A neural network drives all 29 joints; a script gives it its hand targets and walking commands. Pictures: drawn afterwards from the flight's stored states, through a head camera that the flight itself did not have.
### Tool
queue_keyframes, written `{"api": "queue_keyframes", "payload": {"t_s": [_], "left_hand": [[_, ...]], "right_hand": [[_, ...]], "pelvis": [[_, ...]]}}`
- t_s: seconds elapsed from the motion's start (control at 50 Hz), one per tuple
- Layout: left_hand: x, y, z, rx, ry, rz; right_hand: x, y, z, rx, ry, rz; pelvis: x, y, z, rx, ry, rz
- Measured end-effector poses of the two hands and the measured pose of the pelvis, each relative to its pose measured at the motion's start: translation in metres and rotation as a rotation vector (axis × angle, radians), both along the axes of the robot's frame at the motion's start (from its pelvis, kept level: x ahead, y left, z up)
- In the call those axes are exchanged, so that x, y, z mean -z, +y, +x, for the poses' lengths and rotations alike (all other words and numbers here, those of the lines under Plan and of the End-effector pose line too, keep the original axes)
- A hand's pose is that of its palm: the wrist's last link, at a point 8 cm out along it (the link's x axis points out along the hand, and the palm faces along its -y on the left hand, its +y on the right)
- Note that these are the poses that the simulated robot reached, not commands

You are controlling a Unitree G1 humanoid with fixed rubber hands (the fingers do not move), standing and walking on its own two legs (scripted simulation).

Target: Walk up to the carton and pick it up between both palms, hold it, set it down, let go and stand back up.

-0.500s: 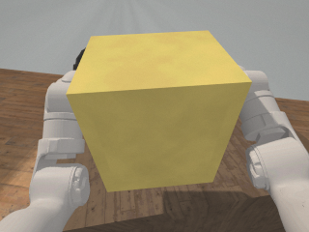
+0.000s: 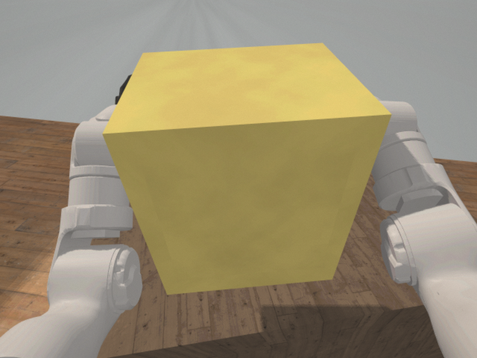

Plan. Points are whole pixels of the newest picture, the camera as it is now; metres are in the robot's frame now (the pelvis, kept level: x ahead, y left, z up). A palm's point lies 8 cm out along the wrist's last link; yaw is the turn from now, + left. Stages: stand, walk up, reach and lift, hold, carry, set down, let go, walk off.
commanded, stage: hold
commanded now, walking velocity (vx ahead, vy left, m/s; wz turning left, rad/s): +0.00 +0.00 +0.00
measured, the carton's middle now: (242, 172) +0.29 +0.00 +0.26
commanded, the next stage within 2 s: none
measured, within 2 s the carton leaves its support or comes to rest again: neither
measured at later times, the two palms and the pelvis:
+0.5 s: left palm (129, 105) +0.35 +0.16 +0.33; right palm (351, 101) +0.35 -0.16 +0.35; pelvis -0.01 +0.00 +0.00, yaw +0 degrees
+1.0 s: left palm (130, 114) +0.36 +0.17 +0.32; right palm (347, 107) +0.36 -0.16 +0.34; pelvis -0.01 +0.01 +0.00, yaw +0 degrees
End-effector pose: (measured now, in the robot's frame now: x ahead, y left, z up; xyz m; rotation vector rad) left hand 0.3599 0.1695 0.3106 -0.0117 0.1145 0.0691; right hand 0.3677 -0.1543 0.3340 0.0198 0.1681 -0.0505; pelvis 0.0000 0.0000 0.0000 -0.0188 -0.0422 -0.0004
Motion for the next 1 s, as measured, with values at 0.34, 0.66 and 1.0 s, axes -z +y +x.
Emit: {"api": "queue_keyframes", "payload": {"t_s": [0.34,0.66,1.0], "left_hand": [[-0.016,-0.007,-0.009,0.023,0.002,0.019],[-0.013,-0.002,-0.005,0.025,0.0,0.021],[-0.007,-0.004,-0.001,0.019,0.005,0.011]], "right_hand": [[-0.01,-0.007,-0.015,0.016,0.004,0.022],[-0.01,-0.002,-0.013,0.017,0.001,-0.006],[-0.005,-0.003,-0.011,0.027,0.007,0.003]], "pelvis": [[0.0,0.001,-0.009,0.0,0.001,0.0],[0.0,0.003,-0.014,-0.004,0.014,-0.005],[0.0,0.009,-0.014,0.009,0.028,-0.009]]}}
